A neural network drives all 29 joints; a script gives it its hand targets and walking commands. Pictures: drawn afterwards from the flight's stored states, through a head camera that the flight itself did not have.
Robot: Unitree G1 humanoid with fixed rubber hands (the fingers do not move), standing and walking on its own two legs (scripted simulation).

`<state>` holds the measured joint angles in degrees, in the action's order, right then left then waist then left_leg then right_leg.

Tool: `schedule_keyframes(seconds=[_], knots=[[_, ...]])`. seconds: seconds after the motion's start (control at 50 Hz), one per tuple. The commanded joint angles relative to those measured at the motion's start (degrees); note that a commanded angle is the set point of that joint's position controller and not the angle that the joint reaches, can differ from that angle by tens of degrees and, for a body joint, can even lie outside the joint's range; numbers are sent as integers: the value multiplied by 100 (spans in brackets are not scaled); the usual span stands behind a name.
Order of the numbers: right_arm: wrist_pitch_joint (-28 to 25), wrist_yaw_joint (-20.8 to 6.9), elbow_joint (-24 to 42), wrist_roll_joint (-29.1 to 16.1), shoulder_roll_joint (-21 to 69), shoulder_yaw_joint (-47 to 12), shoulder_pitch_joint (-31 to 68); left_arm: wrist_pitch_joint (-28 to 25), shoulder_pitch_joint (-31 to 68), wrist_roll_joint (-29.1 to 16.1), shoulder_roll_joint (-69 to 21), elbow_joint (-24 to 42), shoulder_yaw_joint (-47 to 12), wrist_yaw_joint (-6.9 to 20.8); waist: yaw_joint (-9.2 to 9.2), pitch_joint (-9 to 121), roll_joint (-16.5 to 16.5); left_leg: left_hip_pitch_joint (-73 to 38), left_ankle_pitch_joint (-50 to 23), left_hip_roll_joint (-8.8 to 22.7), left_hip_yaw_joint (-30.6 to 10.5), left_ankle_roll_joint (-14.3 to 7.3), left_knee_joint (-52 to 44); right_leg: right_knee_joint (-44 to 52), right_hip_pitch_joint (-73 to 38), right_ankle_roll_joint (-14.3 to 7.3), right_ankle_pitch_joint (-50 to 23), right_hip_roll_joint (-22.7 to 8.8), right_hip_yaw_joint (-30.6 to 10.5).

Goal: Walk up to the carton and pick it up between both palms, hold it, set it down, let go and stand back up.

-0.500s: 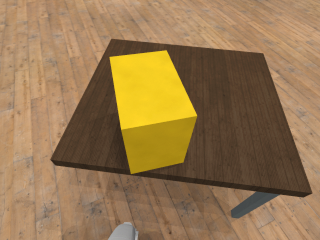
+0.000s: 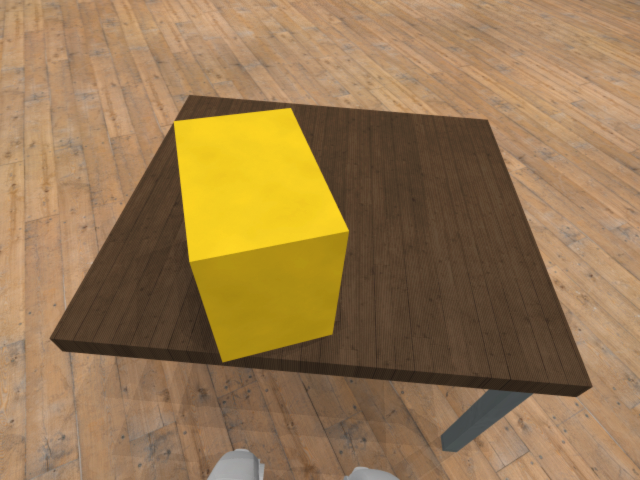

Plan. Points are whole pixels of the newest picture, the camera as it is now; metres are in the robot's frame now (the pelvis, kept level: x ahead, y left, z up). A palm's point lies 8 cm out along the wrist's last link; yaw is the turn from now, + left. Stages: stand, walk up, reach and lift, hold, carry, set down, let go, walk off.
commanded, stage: walk up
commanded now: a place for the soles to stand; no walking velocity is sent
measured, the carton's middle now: (257, 233) +0.49 +0.13 +0.00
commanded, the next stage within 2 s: none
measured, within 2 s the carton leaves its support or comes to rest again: neither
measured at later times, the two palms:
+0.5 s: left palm out of the picture +0.07 +0.34 -0.10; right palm out of the picture +0.09 -0.29 -0.07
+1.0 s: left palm out of the picture +0.08 +0.31 -0.09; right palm out of the picture +0.08 -0.33 -0.08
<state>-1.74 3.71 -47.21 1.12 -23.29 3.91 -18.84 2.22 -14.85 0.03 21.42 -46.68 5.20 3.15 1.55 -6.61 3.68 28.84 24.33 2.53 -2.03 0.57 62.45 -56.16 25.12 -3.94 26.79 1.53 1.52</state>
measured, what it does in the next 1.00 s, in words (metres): steps on the spot: left foot, then right foot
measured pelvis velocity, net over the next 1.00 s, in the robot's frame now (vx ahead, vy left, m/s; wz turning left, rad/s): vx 0.03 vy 0.00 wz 0.03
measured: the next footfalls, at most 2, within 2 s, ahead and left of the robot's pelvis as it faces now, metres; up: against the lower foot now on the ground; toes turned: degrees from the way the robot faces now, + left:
left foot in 0.46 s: +0.12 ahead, +0.15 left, +0.00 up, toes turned +0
right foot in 0.82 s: +0.09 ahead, -0.11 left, +0.00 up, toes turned +3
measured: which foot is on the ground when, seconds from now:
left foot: up 0.00-0.44, down 0.46-0.84, up 0.86-1.00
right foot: down 0.00-0.46, up 0.48-0.80, down 0.82-1.00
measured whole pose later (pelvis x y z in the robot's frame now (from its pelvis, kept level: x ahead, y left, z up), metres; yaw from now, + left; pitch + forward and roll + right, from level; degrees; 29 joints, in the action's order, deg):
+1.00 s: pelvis +0.03 +0.00 +0.01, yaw +1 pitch -3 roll +0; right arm -2.0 3.7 -47.1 1.0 -23.3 3.9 -18.8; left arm 0.9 -14.6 0.0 21.4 -46.7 5.1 1.5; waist 0.8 -6.5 0.9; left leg 27.3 25.4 0.9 -2.3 -1.0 57.2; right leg -52.4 23.8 -2.4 25.6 2.3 0.0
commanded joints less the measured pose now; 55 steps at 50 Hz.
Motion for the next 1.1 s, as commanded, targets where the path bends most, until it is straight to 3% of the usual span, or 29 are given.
schedule_keyframes(seconds=[0.0, 0.02, 0.1, 0.12, 0.18, 0.22, 0.3, 0.34, 0.36, 0.4, 0.42, 0.44, 0.46, 0.5, 0.56, 0.68, 0.72, 0.76, 0.78, 0.8, 0.82, 0.84, 0.86, 0.9, 0.96, 1.0, 1.04, 1.06, 1.08], knots=[[-107, 146, -61, -173, -1631, 431, -236, -256, 300, 318, 1664, 474, 557, -203, 23, -309, -82, 1488, -71, -124, -250, -200, 1039, 4480, -585, 711, 1614, -1425, -3303], [-118, 89, -92, -152, -1492, 374, -261, -306, 94, 289, 1525, 449, 499, -225, 81, -152, -58, 1489, -244, -93, -227, -194, 890, 4145, -969, 784, 682, -1267, -2908], [-145, 25, 100, -122, -1426, 362, 144, -422, -642, 217, 1601, 251, 498, -310, 373, 562, -49, 1605, -36, -152, -322, -138, 335, 3489, -2431, 376, -778, -1422, -2857], [-170, 28, 156, -124, -1380, 339, 74, -451, -672, 182, 1573, 271, 478, -330, 309, 624, 43, 1662, -154, -121, -230, -147, 279, 3297, -2642, 384, -1934, -1422, -2655], [-177, 41, 209, -93, -1230, 275, 158, -449, -915, 159, 1539, 224, 444, -392, 369, 845, 509, 1624, -39, -35, -24, -134, 176, 2892, -2917, 335, -3629, -1300, -2256], [-168, 34, 301, -86, -1210, 267, 219, -448, -830, 190, 1545, 260, 425, -367, 362, 851, 334, 1436, 180, 37, -38, -118, -130, 2881, -2752, -77, -3230, -1450, -2387], [-218, 26, 329, -53, -1245, 289, 222, -432, -809, 208, 1632, 276, 426, -358, 347, 756, 359, 1189, 542, 88, 80, -183, -520, 2730, -2284, -349, -2921, -1619, -2395], [-268, 20, 292, -25, -1301, 316, -42, -420, -537, 268, 1705, 357, 419, -295, 183, 840, 288, 615, 661, 64, 136, -253, -717, 2678, -1593, -615, -2027, -1709, -2399], [-273, 35, 238, -62, -1294, 298, -114, -374, -133, 248, 1636, 379, 369, -274, 74, 768, 348, 127, 506, 61, 183, -242, -1163, 2523, -1128, -612, -2190, -1597, -2069], [-378, 53, 48, -14, -1158, 339, -997, -326, 479, 182, 1479, 558, 262, -224, -518, 987, 270, -1757, -462, -192, 462, -403, -2577, 1391, 71, -458, -2865, -1125, -971], [-447, 134, -89, 72, -1418, 400, -1469, -332, 407, 130, 1130, 581, 185, -205, -761, 1457, -604, -2680, -596, 104, -348, -619, -3144, -126, 575, -251, -2776, -714, -522], [-480, 165, 59, 142, -1968, 519, -1167, -297, 138, 115, 715, 622, 70, -232, -498, 1374, -2046, -2885, -1416, 1447, -2748, -1047, -3503, -1133, 1653, 226, -148, 56, -85], [-439, 167, 224, 15, -2054, 495, -763, -170, 171, 162, 1204, 530, 220, -293, -392, 1233, -1252, -2271, -390, 1953, -3828, -1540, -3979, -1257, 1676, 292, 729, -2, -532], [-408, 186, 326, 3, -1808, 390, -91, -69, 219, 163, 1435, 347, 302, -268, -185, 230, -694, -970, 413, 1846, -3479, -1529, -4085, -1227, 1398, 318, 656, -264, -831], [-402, 154, 337, 33, -1732, 360, -94, -56, -50, 195, 1491, 221, 384, -191, -168, 355, -1116, -1256, 584, 1270, -2982, -1142, -3811, -941, 1358, 322, 205, -351, -750], [-385, 52, 368, 73, -1716, 374, -107, -156, 149, 191, 1426, 258, 374, -234, -308, 490, -1420, -1240, 386, 1328, -2916, -1388, -3548, -35, 933, 295, 557, -346, -558], [-361, 47, 365, 93, -1822, 386, -113, -239, 62, 210, 1378, 264, 345, -231, -248, 548, -1345, -955, -160, 1374, -2775, -1453, -3287, 462, 523, 207, 452, -359, -425], [-319, 14, 434, 57, -1744, 349, 301, -319, -363, 193, 1265, 155, 336, -246, 86, 793, -1339, -237, -102, 1189, -2142, -1205, -2936, 1419, -637, 69, -293, -268, -279], [-272, 3, 441, 26, -1490, 275, 535, -364, -625, 260, 1368, -1, 378, -253, 288, 791, -844, 462, 275, 842, -1623, -933, -2258, 1969, -1311, 56, -173, -304, -615], [-215, 10, 481, 12, -1104, 155, 520, -401, -748, 343, 1660, 0, 451, -263, 318, 424, 472, 1474, 742, 32, -722, -497, -758, 3210, -1497, -97, 864, -1011, -2368], [-173, 55, 359, -1, -1029, 131, 336, -414, -225, 265, 1824, 184, 444, -254, 88, 137, 535, 1769, 741, -404, 113, -228, 12, 3795, -1141, -163, 1139, -1727, -3584], [-124, 79, 261, -67, -1419, 279, 412, -394, 75, 269, 1904, 253, 456, -271, 112, -4, 34, 1320, 754, -294, -345, -235, 0, 3959, -469, -273, 1242, -1916, -3788], [-122, 61, 219, -99, -1530, 349, 285, -372, 297, 254, 1840, 280, 441, -279, -27, -111, 162, 1039, 687, -215, -184, -234, 53, 3851, -299, -410, 1115, -1809, -3526], [-143, 1, 116, -82, -1490, 376, 56, -364, 314, 273, 1688, 291, 390, -287, -98, 59, 259, 854, 529, -121, -90, -209, -302, 3427, -757, -182, 92, -1466, -2906], [-211, 15, 144, -69, -1490, 378, 37, -345, 167, 237, 1673, 360, 352, -280, -57, 402, 336, 335, 934, -146, -24, -266, -607, 2903, -881, -335, -1510, -1623, -2776], [-227, 15, 123, -43, -1361, 326, -8, -316, 227, 236, 1630, 418, 344, -264, -70, 365, 569, -51, 809, -79, 94, -316, -986, 2670, -453, -492, -1404, -1513, -2447], [-278, 5, 21, -34, -1246, 336, -423, -248, 667, 191, 1531, 504, 276, -244, -386, 456, 311, -1238, -117, -189, 291, -382, -1961, 2216, 357, -401, -1279, -1242, -1790], [-343, 27, -19, 10, -1301, 347, -699, -224, 707, 158, 1348, 525, 200, -220, -588, 541, 143, -1852, -256, -121, -18, -481, -2561, 1610, 822, -290, -1449, -985, -1383], [-382, 84, -18, 70, -1634, 451, -955, -223, 653, 116, 1130, 545, 182, -219, -662, 725, -798, -2171, 123, 482, -1324, -749, -3133, 348, 1180, -4, -1438, -500, -832]])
